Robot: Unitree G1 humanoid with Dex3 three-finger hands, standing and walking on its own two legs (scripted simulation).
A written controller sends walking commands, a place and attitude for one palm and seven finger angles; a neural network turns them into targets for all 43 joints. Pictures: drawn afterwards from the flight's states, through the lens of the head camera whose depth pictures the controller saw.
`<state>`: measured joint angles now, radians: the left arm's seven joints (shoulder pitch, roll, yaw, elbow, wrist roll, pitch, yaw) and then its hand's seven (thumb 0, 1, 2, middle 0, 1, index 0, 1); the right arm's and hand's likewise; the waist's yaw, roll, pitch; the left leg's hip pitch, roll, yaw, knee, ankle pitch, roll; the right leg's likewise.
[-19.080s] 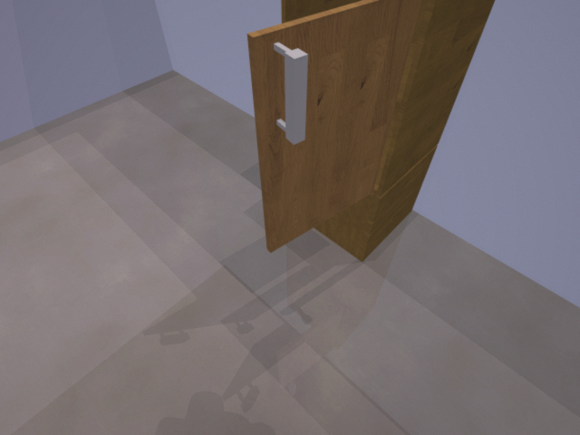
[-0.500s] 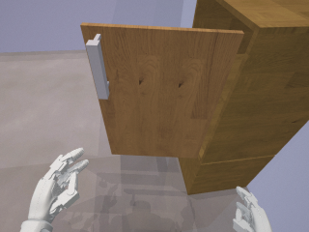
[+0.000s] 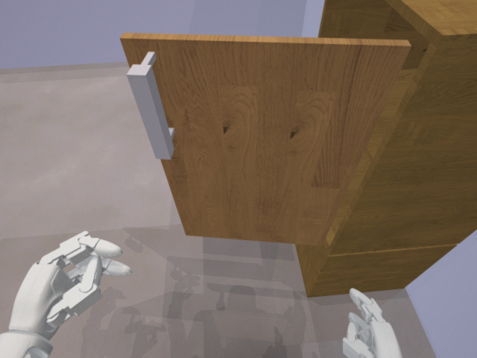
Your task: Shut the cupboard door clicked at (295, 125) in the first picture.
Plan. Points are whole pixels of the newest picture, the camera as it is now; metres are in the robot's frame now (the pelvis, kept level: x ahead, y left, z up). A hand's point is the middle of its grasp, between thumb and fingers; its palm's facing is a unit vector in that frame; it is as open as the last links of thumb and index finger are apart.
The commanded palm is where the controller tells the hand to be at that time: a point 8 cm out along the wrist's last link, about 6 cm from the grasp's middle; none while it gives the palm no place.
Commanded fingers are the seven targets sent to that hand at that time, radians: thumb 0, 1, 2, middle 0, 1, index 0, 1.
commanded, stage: raise the hand and make a fist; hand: left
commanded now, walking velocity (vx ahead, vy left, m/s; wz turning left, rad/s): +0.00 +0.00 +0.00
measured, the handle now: (158, 108) +0.46 +0.17 +0.19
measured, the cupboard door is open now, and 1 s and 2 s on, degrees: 80 80 80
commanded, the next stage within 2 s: bring the fist close to the handle in 1.08 s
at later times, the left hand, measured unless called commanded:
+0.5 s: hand (49, 260) +0.20 +0.24 +0.16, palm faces +0.00 -1.00 -0.07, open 3.1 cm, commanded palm +0.17 +0.29 +0.17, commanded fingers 0.00 0.90 0.90 -1.30 -1.50 -1.30 -1.50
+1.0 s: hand (56, 247) +0.21 +0.22 +0.19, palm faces +0.02 -1.00 -0.08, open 3.1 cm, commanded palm +0.18 +0.26 +0.19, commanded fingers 0.00 0.90 0.90 -1.30 -1.50 -1.30 -1.50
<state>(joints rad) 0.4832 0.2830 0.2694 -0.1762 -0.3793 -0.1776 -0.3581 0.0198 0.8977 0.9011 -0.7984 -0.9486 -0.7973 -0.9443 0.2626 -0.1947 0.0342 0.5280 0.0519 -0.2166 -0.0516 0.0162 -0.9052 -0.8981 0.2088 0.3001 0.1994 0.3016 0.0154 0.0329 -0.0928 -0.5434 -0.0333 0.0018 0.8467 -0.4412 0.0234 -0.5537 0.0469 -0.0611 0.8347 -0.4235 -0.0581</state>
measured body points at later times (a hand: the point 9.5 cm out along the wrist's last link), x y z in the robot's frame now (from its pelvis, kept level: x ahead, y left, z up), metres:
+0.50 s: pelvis -0.01 +0.05 +0.02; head -0.03 +0.04 +0.47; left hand +0.20 +0.29 +0.16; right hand +0.19 -0.16 -0.03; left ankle -0.01 +0.10 -0.70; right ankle +0.00 -0.07 -0.70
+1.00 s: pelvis -0.01 +0.02 +0.03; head -0.05 +0.01 +0.48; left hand +0.20 +0.27 +0.19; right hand +0.18 -0.20 -0.02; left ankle -0.01 +0.10 -0.70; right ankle +0.00 -0.07 -0.70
